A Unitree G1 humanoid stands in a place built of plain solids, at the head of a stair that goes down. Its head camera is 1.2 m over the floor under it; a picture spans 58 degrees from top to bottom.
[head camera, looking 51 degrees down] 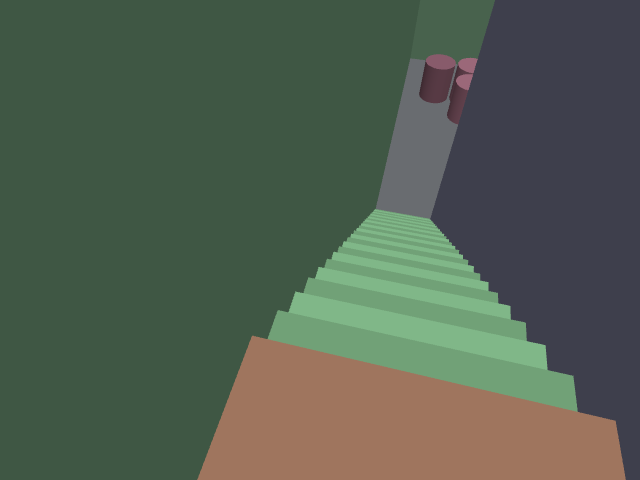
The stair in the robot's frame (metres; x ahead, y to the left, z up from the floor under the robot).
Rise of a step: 0.19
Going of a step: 0.20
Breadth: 1.02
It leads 14 degrees to the right of straight ahead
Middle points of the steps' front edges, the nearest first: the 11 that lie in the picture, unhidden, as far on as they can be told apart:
0.48 -0.29 0.00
0.68 -0.34 -0.19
0.87 -0.39 -0.38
1.07 -0.44 -0.57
1.27 -0.49 -0.75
1.47 -0.54 -0.94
1.67 -0.59 -1.13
1.86 -0.64 -1.32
2.06 -0.69 -1.51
2.26 -0.74 -1.70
2.46 -0.79 -1.89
